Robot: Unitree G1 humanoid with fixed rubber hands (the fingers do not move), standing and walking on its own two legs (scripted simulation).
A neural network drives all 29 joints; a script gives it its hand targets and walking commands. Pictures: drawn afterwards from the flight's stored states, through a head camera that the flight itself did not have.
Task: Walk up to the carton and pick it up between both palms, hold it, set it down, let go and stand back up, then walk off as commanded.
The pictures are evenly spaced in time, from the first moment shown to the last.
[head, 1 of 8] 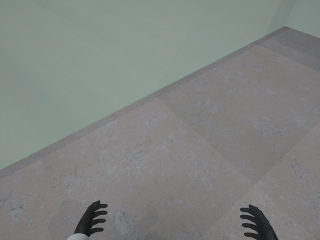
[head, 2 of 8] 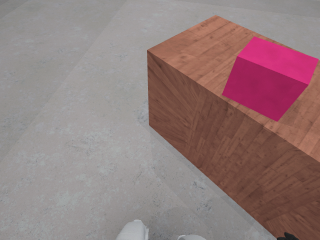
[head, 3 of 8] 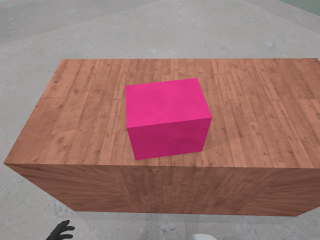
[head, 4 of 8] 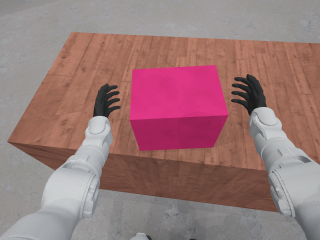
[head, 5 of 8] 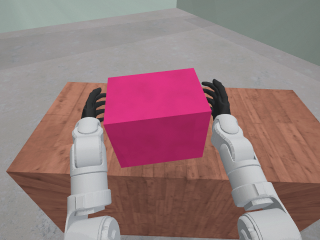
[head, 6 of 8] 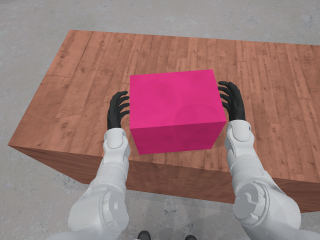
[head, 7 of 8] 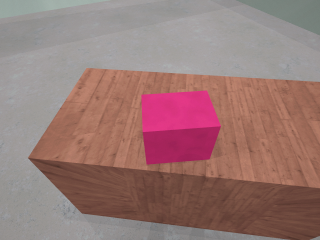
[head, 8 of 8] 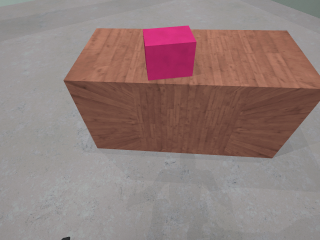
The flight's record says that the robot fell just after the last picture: no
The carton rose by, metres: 0.18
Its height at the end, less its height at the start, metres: +0.00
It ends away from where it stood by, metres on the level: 0.01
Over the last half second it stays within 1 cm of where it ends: yes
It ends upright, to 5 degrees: yes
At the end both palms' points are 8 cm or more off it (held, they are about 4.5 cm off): yes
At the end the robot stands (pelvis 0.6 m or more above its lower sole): yes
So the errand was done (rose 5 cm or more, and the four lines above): yes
